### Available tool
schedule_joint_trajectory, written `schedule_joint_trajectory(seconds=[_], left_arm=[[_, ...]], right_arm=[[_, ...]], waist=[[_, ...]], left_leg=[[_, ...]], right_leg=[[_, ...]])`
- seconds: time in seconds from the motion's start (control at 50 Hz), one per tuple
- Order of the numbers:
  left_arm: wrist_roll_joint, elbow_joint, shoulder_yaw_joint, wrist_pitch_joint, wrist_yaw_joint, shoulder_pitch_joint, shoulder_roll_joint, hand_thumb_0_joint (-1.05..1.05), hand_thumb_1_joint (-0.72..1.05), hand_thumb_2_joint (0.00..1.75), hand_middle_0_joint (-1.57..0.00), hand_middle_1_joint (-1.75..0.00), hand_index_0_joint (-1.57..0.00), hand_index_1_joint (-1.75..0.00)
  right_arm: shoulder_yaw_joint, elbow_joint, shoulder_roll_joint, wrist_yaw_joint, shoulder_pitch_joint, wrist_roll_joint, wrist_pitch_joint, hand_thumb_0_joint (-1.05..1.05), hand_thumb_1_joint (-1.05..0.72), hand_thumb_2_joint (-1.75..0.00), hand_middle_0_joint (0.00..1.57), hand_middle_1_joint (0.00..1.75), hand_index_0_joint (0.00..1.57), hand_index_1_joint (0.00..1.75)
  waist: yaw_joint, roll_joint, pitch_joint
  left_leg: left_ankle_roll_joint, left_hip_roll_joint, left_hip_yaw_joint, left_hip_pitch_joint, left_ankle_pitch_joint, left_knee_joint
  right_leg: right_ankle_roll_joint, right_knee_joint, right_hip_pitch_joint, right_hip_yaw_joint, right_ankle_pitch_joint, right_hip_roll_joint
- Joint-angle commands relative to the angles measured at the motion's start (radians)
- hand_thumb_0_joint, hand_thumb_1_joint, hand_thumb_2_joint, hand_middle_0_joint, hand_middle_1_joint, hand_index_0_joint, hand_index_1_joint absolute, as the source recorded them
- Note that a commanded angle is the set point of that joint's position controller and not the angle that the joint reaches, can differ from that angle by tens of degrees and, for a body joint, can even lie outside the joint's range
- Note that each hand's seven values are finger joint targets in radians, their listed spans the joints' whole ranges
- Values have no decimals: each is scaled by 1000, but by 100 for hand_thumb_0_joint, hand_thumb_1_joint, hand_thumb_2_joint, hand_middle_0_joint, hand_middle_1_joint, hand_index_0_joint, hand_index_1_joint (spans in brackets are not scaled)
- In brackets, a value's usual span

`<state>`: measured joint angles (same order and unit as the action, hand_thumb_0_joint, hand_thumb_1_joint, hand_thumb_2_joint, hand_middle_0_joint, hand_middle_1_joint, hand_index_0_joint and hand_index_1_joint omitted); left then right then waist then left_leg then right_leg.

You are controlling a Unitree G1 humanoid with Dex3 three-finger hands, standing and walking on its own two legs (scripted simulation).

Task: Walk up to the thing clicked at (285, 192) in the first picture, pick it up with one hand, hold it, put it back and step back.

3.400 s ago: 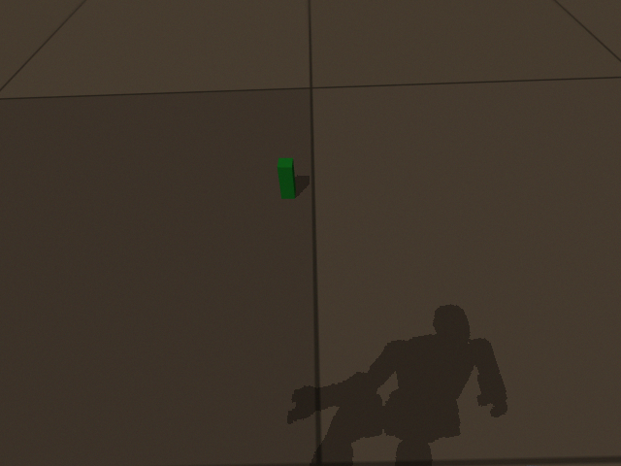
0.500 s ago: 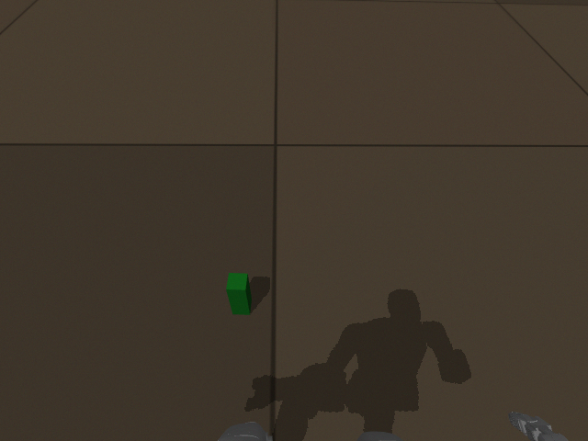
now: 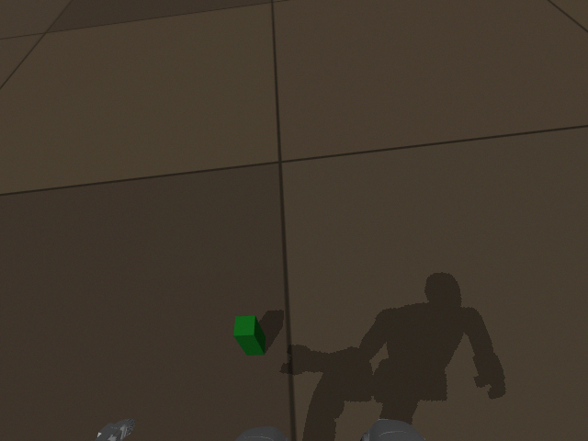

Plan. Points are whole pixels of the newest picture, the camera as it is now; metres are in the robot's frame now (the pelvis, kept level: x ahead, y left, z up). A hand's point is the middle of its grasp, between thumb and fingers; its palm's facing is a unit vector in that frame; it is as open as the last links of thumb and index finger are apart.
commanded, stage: walk up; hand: left
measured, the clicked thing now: (250, 336) +0.49 +0.25 -0.67
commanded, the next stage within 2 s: none
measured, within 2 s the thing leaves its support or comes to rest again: neither
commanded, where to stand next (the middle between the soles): +0.16 +0.03 m, yaw +0 degrees
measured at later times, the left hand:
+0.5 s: hand out of the picture +0.10 +0.29 -0.17, palm faces -0.02 -0.95 -0.31, open 7.3 cm
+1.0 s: hand out of the picture +0.10 +0.28 -0.14, palm faces +0.02 -0.94 -0.34, open 7.4 cm
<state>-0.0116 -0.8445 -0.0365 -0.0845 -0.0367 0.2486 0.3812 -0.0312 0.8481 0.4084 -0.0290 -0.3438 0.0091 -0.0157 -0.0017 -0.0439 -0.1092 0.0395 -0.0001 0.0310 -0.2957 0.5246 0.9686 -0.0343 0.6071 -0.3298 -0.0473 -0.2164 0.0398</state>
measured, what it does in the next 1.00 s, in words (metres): steps on the spot: left foot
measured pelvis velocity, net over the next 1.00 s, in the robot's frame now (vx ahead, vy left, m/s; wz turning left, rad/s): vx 0.05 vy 0.02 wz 0.02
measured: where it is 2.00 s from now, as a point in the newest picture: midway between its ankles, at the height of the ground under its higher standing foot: outside the picture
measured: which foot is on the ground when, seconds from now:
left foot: up 0.00-0.24, down 0.26-1.00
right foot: down 0.00-1.00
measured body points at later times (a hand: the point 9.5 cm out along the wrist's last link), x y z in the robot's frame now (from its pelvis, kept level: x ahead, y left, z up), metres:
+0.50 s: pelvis +0.03 +0.04 +0.00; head +0.06 +0.06 +0.45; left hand +0.10 +0.34 -0.14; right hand +0.13 -0.27 -0.11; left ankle +0.09 +0.15 -0.73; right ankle +0.05 -0.11 -0.73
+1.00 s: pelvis +0.05 +0.02 +0.02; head +0.05 +0.02 +0.47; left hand +0.10 +0.33 -0.11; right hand +0.15 -0.27 -0.11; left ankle +0.09 +0.15 -0.73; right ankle +0.05 -0.11 -0.73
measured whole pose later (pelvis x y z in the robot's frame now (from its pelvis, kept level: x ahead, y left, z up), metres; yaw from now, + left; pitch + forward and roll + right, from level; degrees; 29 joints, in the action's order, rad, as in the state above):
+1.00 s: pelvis +0.05 +0.02 +0.02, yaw +1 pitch -3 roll -1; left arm -0.01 -1.16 0.00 -0.02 -0.02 0.12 0.35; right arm 0.00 1.14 0.36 -0.02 -0.07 0.00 -0.01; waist 0.02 -0.02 -0.06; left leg -0.01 0.03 0.01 -0.20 0.12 0.37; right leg 0.02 0.35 -0.12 -0.04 -0.19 0.03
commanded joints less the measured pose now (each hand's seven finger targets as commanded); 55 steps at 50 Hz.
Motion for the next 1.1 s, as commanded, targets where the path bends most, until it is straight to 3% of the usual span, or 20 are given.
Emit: schedule_joint_trajectory(seconds=[0.0,0.08,0.16,0.22,0.24,0.26,0.28,0.3,0.32,0.36,0.38,0.44,0.46,0.5,0.52,0.56,0.7,0.84,0.92,1.08], left_arm=[[20,48,-71,-6,40,65,264,0,90,90,-20,-30,-20,-30],[1,65,-56,5,43,-5,244,0,90,90,-20,-30,-20,-30],[-3,55,-53,31,43,-40,242,0,90,90,-20,-30,-20,-30],[10,52,-45,60,39,-91,235,0,90,90,-20,-30,-20,-30],[14,44,-37,68,39,-94,214,0,90,90,-20,-30,-20,-30],[20,39,-28,73,37,-75,182,0,90,90,-20,-30,-20,-30],[31,23,-17,79,38,-36,146,0,90,90,-20,-30,-20,-30],[33,-25,-34,90,46,-17,199,0,90,90,-20,-30,-20,-30],[25,-53,-38,91,46,-19,216,0,90,90,-20,-30,-20,-30],[24,-80,-35,85,36,-30,196,0,90,90,-20,-30,-20,-30],[23,-91,-34,79,35,-16,196,0,90,90,-20,-30,-20,-30],[16,-126,-26,65,43,-41,200,0,90,90,-20,-30,-20,-30],[16,-131,-20,64,42,-78,200,0,90,90,-20,-30,-20,-30],[15,-140,-9,69,34,-116,197,0,90,90,-20,-30,-20,-30],[18,-153,-5,70,31,-121,191,0,90,90,-20,-30,-20,-30],[17,-183,-4,66,28,-106,184,0,90,90,-20,-30,-20,-30],[10,-225,-5,45,28,-169,195,0,90,90,-20,-30,-20,-30],[8,-247,-8,43,34,-172,189,0,90,90,-20,-30,-20,-30],[10,-254,-9,49,35,-173,184,0,90,90,-20,-30,-20,-30],[11,-256,-14,56,37,-193,179,0,90,90,-20,-30,-20,-30]], right_arm=[[-63,-31,183,17,-77,-13,-22,0,-90,-90,20,30,20,30],[-55,-1,150,18,-68,-6,-11,0,-90,-90,20,30,20,30],[-54,27,141,27,17,-5,-16,0,-90,-90,20,30,20,30],[-61,57,155,38,10,4,-25,0,-90,-90,20,30,20,30],[-65,64,177,42,13,10,-30,0,-90,-90,20,30,20,30],[-69,57,219,44,38,18,-36,0,-90,-90,20,30,20,30],[-63,36,249,44,113,21,-45,0,-90,-90,20,30,20,30],[-67,31,292,41,170,5,-43,0,-90,-90,20,30,20,30],[-64,35,273,41,214,9,-39,0,-90,-90,20,30,20,30],[-40,45,222,42,241,11,-38,0,-90,-90,20,30,20,30],[-37,48,222,41,248,8,-37,0,-90,-90,20,30,20,30],[-22,74,181,36,230,-7,-36,0,-90,-90,20,30,20,30],[-17,86,172,36,224,-11,-32,0,-90,-90,20,30,20,30],[-21,101,188,36,264,-10,-25,0,-90,-90,20,30,20,30],[-21,107,193,36,289,-6,-22,0,-90,-90,20,30,20,30],[-15,120,188,31,316,-4,-19,0,-90,-90,20,30,20,30],[-9,182,163,23,311,-11,-23,0,-90,-90,20,30,20,30],[-9,219,151,23,329,-10,-21,0,-90,-90,20,30,20,30],[-8,232,152,26,338,-6,-21,0,-90,-90,20,30,20,30],[-7,257,146,31,324,-3,-23,0,-90,-90,20,30,20,30]], waist=[[8,197,63],[-6,213,82],[14,231,108],[-18,181,115],[-23,136,103],[-7,9,100],[38,-100,99],[33,-144,87],[40,-129,65],[43,-140,92],[52,-163,111],[33,-119,211],[19,-98,212],[10,-80,162],[15,-73,129],[22,-54,92],[-8,67,96],[1,92,145],[8,65,130],[8,30,158]], left_leg=[[-10,47,-83,-210,-83,60],[-42,42,-34,-86,-162,-85],[-57,37,-3,11,-260,-260],[-28,15,10,144,-370,-399],[-18,35,-27,155,-368,-439],[11,145,-181,124,-354,-536],[73,289,-403,54,-298,-647],[164,347,-448,-75,-224,-669],[170,329,-433,-160,-162,-677],[101,225,-270,-110,-210,-629],[76,201,-233,-60,-308,-583],[34,173,-180,40,-500,-507],[22,166,-189,31,-431,-543],[16,165,-196,32,-168,-625],[13,166,-206,16,-87,-651],[9,165,-212,-12,-35,-667],[-13,120,-144,134,-267,-621],[-21,125,-116,203,-420,-628],[-24,127,-122,166,-401,-665],[-26,135,-115,153,-474,-683]], right_leg=[[-154,-281,178,275,195,226],[-165,-257,46,131,291,171],[-161,-177,10,122,258,186],[-122,-78,-90,139,124,183],[-91,-56,-125,140,40,165],[-48,11,-128,101,-56,100],[-3,98,-102,52,-193,-1],[1,178,15,61,-291,-7],[1,194,86,75,-283,11],[-7,70,100,63,-224,6],[-3,-12,111,54,-133,7],[3,-106,198,85,70,34],[-1,-108,186,107,44,43],[4,-133,124,97,-90,39],[6,-150,110,92,-122,35],[-1,-194,113,102,-132,45],[2,-319,63,149,-61,95],[14,-348,125,132,50,104],[20,-344,162,116,54,99],[20,-333,234,108,117,97]])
